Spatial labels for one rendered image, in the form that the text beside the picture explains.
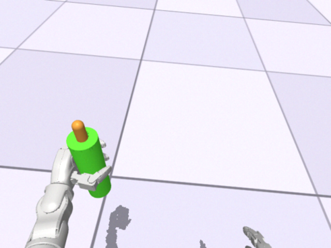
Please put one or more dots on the bottle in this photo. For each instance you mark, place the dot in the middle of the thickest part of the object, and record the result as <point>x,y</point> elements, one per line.
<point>84,145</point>

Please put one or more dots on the left robot arm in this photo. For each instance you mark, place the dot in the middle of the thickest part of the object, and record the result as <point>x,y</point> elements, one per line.
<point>53,211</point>

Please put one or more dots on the left robot hand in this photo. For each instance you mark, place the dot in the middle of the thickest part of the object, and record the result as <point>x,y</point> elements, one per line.
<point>65,170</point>

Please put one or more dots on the right robot hand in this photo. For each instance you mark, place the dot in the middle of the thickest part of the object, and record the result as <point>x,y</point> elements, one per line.
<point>256,238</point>

